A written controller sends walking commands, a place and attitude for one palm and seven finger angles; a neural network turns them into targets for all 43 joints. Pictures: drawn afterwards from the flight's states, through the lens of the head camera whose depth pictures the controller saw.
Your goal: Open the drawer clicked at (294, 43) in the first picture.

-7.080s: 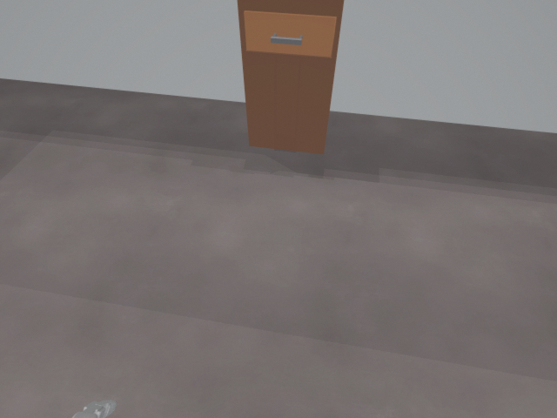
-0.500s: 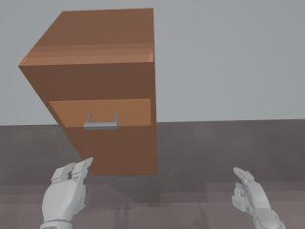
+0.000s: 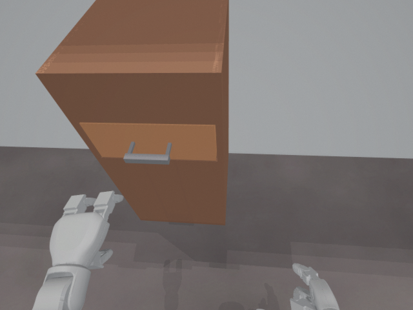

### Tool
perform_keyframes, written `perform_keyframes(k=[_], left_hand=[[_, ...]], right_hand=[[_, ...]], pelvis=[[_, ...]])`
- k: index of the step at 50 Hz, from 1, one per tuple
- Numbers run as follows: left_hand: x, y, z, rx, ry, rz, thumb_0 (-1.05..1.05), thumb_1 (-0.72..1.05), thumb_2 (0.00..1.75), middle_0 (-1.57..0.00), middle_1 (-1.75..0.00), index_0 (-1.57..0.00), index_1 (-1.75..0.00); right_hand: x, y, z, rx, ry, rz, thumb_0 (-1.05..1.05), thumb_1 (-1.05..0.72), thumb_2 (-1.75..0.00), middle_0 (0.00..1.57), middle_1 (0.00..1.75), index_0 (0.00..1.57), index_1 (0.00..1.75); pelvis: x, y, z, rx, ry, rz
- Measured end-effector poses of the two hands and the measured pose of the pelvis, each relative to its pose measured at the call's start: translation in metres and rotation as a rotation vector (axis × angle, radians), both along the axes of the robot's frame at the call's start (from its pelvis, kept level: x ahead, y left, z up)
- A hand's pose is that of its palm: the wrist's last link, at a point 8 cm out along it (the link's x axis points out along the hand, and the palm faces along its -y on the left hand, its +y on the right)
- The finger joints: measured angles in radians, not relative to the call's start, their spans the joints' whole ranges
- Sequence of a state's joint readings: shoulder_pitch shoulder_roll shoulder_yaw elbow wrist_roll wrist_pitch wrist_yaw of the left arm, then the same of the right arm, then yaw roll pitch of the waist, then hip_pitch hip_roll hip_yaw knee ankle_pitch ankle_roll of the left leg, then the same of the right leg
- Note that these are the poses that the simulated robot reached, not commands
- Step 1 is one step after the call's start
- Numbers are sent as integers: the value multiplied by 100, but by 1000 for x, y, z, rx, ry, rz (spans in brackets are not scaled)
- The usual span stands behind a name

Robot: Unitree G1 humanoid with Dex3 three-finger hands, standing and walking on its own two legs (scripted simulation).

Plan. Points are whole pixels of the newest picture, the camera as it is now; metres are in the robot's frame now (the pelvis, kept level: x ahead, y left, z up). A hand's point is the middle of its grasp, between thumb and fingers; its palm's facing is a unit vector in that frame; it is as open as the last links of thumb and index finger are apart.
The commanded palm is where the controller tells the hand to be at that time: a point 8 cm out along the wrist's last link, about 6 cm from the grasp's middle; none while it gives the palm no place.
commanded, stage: raise the hand with hooked fingers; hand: left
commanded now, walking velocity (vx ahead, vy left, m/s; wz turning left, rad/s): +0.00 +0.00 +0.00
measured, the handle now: (148, 152) +0.53 +0.24 -0.11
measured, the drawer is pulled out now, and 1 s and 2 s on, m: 0.00 0.00 0.00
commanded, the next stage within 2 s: move the hooked fingers above the handle in 1.06 s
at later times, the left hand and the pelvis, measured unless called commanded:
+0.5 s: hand (78, 201) +0.27 +0.26 +0.08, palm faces +0.07 -0.07 -0.99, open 13.6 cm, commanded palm +0.25 +0.27 +0.13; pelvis -0.01 +0.03 +0.02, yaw +1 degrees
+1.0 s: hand (75, 187) +0.29 +0.27 +0.10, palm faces +0.04 -0.07 -1.00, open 13.8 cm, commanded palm +0.27 +0.27 +0.15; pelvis -0.01 +0.03 +0.02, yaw +1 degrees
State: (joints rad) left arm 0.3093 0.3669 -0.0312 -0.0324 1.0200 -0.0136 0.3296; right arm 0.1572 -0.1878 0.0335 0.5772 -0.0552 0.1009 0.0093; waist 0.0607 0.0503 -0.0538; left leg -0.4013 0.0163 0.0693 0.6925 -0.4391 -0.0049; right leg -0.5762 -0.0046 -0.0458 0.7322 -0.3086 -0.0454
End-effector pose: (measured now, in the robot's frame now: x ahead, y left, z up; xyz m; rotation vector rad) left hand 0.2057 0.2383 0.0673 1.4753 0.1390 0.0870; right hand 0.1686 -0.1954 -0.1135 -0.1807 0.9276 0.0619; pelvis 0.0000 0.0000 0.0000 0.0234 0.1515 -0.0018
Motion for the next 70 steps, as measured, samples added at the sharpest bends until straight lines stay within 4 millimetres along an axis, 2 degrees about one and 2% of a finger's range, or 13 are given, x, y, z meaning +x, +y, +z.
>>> perform_keyframes(k=[5,8,11,16,21,25,31,38,45,50,61,66,70], left_hand=[[2,8,8,3,-22,-19,0,0,51,-28,-88,-29,-88],[5,15,12,8,-51,-11,0,-7,48,-29,-93,-29,-93],[11,19,18,9,-81,-3,0,-14,45,-29,-97,-30,-97],[25,20,34,6,-110,-9,0,-26,40,-30,-105,-31,-104],[36,22,51,9,-114,-16,0,-37,36,-31,-112,-31,-112],[44,27,62,21,-99,-16,0,-43,33,-31,-116,-32,-116],[55,33,79,35,-83,-36,0,-47,31,-32,-119,-32,-119],[69,40,91,40,-64,-65,0,-49,30,-32,-120,-32,-120],[66,35,84,21,-46,-108,0,-49,30,-32,-120,-32,-120],[63,31,83,28,-75,-123,0,-49,30,-32,-120,-32,-120],[63,23,83,37,-74,-78,0,-49,30,-32,-120,-32,-120],[72,16,68,37,-25,-90,0,-49,30,-32,-120,-32,-120],[86,15,58,46,-2,-107,0,-49,30,-32,-120,-32,-120]], right_hand=[[-22,-29,0,-77,58,-58,1,-90,-90,21,30,20,30],[-23,-41,3,-116,56,-80,1,-90,-90,20,30,20,30],[-15,-45,10,-135,25,-93,1,-90,-90,20,30,20,30],[7,-32,24,-116,-60,-89,1,-91,-90,20,30,20,29],[28,-6,39,-63,-131,-53,1,-91,-90,20,30,20,30],[36,15,45,-28,-150,-12,1,-90,-90,20,30,20,30],[32,32,42,-5,-122,25,1,-90,-90,20,30,20,30],[11,25,32,-18,-43,8,1,-90,-90,21,30,20,30],[-11,3,24,-54,29,-31,1,-90,-90,20,30,20,30],[-17,-9,22,-73,49,-48,1,-90,-90,20,30,20,30],[-1,-8,26,-42,-10,-47,1,-90,-90,20,30,20,30],[5,-6,28,-40,-33,-31,1,-90,-90,20,30,20,30],[1,-10,27,-53,-32,-39,1,-90,-90,20,30,20,30]], pelvis=[[0,6,4,-3,-5,1],[-2,10,5,-5,-11,6],[-4,14,6,-7,-24,11],[-5,20,10,-8,-54,11],[-7,23,14,-10,-86,11],[-8,25,18,-12,-105,15],[-8,28,21,-17,-120,25],[-8,30,24,-19,-117,28],[-7,30,24,-18,-100,22],[-8,28,24,-15,-95,22],[-11,20,25,-9,-98,23],[-14,14,23,-5,-89,30],[-16,10,22,-4,-71,33]])
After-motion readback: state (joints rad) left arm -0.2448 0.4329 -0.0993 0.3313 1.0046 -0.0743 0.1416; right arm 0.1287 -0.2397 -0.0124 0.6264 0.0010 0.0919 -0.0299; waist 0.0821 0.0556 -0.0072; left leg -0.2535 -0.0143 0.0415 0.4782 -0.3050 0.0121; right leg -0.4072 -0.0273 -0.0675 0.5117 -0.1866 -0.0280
